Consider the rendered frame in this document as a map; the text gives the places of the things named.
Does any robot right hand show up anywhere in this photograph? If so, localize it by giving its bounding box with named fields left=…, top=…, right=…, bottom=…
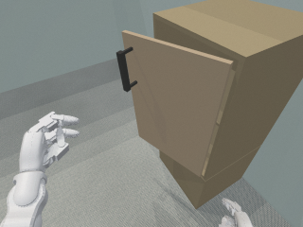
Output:
left=219, top=198, right=253, bottom=227

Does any cupboard door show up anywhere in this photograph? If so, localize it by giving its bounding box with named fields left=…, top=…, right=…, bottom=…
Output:
left=121, top=30, right=233, bottom=177

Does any handle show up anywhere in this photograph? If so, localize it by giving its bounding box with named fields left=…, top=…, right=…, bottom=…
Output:
left=116, top=47, right=137, bottom=92

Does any robot left hand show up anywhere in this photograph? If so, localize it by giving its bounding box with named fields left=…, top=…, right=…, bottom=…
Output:
left=19, top=112, right=80, bottom=173

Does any left robot forearm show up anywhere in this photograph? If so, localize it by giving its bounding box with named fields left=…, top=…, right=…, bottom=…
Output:
left=0, top=170, right=48, bottom=227

